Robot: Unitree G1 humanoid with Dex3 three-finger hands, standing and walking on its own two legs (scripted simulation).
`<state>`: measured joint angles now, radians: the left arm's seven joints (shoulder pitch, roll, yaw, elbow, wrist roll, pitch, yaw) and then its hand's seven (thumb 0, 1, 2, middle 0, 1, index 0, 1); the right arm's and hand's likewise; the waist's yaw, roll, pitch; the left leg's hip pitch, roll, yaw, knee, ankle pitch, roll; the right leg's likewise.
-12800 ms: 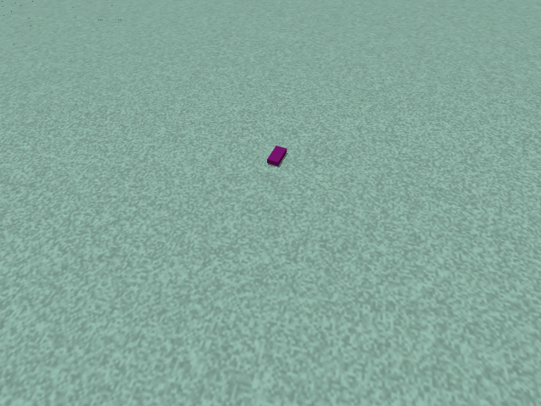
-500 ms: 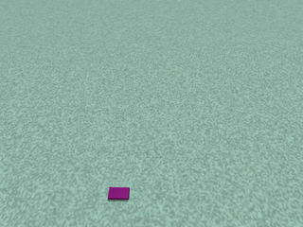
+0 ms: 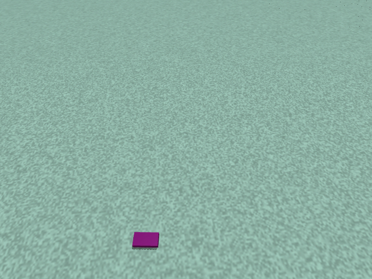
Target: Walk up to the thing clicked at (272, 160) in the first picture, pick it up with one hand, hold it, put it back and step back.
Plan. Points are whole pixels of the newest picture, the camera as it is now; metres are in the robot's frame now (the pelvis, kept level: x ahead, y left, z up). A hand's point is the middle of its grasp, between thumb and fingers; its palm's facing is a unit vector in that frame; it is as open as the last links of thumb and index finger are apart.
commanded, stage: rise first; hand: left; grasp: from above
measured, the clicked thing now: (146, 239) +0.44 +0.23 -0.77
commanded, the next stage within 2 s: none
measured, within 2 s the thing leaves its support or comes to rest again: neither
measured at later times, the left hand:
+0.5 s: hand out of the picture +0.14 +0.26 -0.20, palm faces -0.07 -0.92 -0.40, open 12.8 cm
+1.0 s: hand out of the picture +0.12 +0.26 -0.24, palm faces -0.18 -0.86 -0.47, open 14.3 cm
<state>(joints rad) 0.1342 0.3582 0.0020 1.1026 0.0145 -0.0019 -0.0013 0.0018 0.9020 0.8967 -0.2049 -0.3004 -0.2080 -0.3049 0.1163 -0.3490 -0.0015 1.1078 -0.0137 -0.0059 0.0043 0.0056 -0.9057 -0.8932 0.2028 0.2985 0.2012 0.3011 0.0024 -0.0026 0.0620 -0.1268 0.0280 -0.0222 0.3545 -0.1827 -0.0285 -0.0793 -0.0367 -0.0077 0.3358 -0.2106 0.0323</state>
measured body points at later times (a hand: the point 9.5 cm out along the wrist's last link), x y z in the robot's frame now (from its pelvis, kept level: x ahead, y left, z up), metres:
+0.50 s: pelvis -0.01 +0.00 -0.05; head +0.05 +0.01 +0.40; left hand +0.14 +0.30 -0.17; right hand +0.10 -0.26 -0.15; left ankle +0.01 +0.14 -0.75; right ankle -0.02 -0.14 -0.75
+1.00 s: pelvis -0.02 +0.00 -0.11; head +0.09 +0.02 +0.32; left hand +0.13 +0.31 -0.21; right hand +0.16 -0.24 -0.20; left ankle +0.01 +0.14 -0.75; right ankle -0.02 -0.14 -0.75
